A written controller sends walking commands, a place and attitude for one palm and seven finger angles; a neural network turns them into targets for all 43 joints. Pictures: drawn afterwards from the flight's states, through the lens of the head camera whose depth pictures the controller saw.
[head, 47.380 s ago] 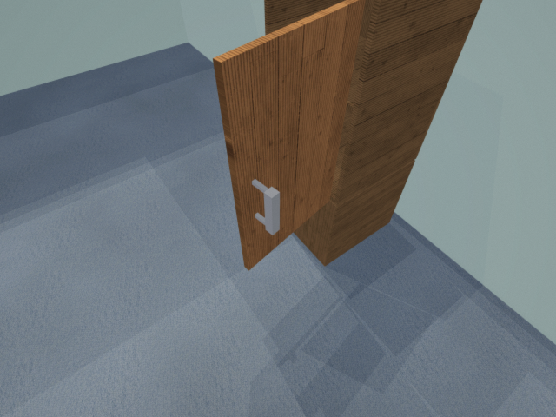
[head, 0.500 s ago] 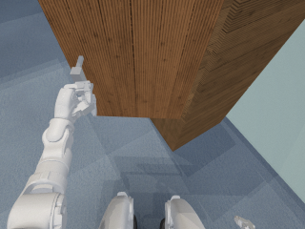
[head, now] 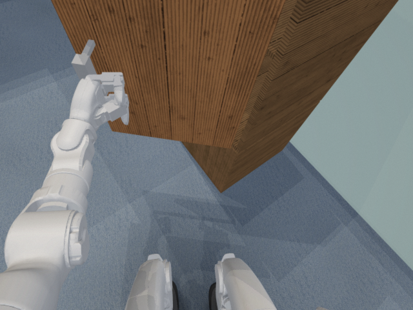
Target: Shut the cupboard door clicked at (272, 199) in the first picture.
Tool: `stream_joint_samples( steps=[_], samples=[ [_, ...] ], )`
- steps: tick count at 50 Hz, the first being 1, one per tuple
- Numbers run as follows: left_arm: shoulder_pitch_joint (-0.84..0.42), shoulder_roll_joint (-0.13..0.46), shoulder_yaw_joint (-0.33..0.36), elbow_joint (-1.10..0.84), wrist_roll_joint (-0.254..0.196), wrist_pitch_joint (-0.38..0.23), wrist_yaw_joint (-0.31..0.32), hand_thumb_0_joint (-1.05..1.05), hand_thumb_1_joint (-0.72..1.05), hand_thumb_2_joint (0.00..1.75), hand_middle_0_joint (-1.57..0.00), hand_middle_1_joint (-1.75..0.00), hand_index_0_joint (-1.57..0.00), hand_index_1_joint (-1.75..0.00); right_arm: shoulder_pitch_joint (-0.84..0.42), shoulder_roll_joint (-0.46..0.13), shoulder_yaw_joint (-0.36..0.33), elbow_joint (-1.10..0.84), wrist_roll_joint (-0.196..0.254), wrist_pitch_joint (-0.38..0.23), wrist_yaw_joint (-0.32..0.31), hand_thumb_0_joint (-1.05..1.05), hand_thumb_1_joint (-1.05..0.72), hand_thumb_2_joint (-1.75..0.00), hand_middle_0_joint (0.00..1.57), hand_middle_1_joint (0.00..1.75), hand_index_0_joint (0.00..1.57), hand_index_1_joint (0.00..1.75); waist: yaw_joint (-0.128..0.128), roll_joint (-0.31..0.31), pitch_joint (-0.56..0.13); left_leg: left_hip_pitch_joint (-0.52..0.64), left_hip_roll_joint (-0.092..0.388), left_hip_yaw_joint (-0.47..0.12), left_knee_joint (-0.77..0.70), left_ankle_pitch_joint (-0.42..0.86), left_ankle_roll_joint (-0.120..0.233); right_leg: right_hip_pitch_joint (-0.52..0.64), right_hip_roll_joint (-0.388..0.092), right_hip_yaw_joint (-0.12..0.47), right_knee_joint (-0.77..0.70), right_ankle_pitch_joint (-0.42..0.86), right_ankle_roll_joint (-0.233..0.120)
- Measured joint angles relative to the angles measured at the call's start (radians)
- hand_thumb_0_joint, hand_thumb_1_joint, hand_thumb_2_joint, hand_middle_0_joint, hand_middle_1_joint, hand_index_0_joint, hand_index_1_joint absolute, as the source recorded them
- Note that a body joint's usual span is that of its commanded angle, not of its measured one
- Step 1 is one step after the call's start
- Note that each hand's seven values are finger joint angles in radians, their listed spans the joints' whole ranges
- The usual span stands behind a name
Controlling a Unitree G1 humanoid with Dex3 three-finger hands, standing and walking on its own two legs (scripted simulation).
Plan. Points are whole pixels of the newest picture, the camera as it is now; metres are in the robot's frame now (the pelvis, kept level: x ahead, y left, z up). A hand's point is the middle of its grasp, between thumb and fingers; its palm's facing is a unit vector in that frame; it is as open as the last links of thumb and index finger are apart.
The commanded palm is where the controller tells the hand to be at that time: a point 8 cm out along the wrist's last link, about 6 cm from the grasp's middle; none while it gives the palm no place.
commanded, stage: push the door shut along its arc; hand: left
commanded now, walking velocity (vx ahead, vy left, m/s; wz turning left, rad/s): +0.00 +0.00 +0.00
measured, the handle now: (95, 76) +0.56 +0.19 +0.05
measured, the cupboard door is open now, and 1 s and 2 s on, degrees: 47 30 29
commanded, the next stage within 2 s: pull the fist back off the door in 0.86 s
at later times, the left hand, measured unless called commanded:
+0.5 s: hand (147, 78) +0.56 +0.09 +0.05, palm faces -0.32 -0.95 -0.02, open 3.1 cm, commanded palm +0.56 +0.13 +0.05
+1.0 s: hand (157, 65) +0.59 +0.07 +0.06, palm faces -0.37 -0.93 +0.01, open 3.4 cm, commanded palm +0.59 +0.08 +0.05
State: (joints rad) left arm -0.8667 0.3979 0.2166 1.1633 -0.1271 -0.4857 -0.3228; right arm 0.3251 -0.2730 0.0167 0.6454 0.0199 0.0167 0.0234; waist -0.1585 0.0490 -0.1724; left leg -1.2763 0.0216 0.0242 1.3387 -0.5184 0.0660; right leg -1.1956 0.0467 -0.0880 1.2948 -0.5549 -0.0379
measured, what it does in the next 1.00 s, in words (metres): stands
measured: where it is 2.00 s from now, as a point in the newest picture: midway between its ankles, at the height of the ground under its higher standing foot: outside the picture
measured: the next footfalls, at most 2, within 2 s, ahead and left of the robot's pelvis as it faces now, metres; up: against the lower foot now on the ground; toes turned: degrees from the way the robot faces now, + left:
none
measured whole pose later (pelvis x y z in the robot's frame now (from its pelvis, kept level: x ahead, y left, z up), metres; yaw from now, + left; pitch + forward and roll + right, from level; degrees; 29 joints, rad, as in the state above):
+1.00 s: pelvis +0.00 -0.02 -0.03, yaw -2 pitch +34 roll -5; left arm -1.32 0.58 0.23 1.31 -0.05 -0.23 -0.42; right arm 0.35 -0.27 0.05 0.68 -0.02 -0.08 0.00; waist -0.27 0.06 -0.15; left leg -1.50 0.06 -0.02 1.47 -0.56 0.04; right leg -1.41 0.08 -0.13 1.41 -0.59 -0.07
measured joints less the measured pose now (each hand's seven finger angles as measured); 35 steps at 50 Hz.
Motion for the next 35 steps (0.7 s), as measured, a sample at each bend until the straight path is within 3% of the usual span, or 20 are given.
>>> stream_joint_samples(
  steps=[9, 22, 26, 35],
  samples=[
    [-0.111, 0.069, 0.025, 0.045, 0.020, 0.042, -0.026, 0.02, 0.90, 0.90, -1.30, -1.50, -1.30, -1.50, 0.015, -0.003, 0.009, -0.004, -0.006, -0.006, 0.002, 0.00, -0.91, -0.89, 0.20, 0.30, 0.20, 0.30, -0.034, 0.007, 0.005, -0.072, 0.011, -0.008, 0.044, -0.011, -0.005, -0.069, 0.010, -0.009, 0.037, -0.007, -0.006],
    [-0.236, 0.112, 0.054, 0.084, 0.056, 0.119, -0.057, 0.02, 0.90, 0.90, -1.30, -1.50, -1.30, -1.50, 0.038, 0.002, 0.024, -0.002, -0.014, -0.021, 0.001, 0.00, -0.91, -0.89, 0.20, 0.30, 0.20, 0.30, -0.076, 0.019, 0.016, -0.121, 0.027, -0.011, 0.065, -0.024, -0.012, -0.122, 0.025, -0.010, 0.054, -0.013, -0.015],
    [-0.255, 0.135, 0.072, 0.088, 0.066, 0.136, -0.076, 0.01, 0.89, 0.91, -1.30, -1.50, -1.29, -1.50, 0.046, 0.005, 0.026, -0.006, -0.018, -0.023, -0.001, 0.00, -0.91, -0.89, 0.20, 0.30, 0.20, 0.30, -0.082, 0.019, 0.019, -0.131, 0.032, -0.009, 0.073, -0.029, -0.015, -0.136, 0.030, -0.008, 0.063, -0.017, -0.018],
    [-0.319, 0.169, 0.034, 0.105, 0.061, 0.182, -0.112, 0.01, 0.90, 0.92, -1.30, -1.50, -1.29, -1.50, 0.045, 0.007, 0.028, 0.015, -0.020, -0.042, -0.012, 0.00, -0.91, -0.89, 0.20, 0.30, 0.20, 0.30, -0.085, 0.016, 0.025, -0.158, 0.033, -0.022, 0.088, -0.033, -0.023, -0.159, 0.031, -0.021, 0.077, -0.023, -0.027]
  ],
)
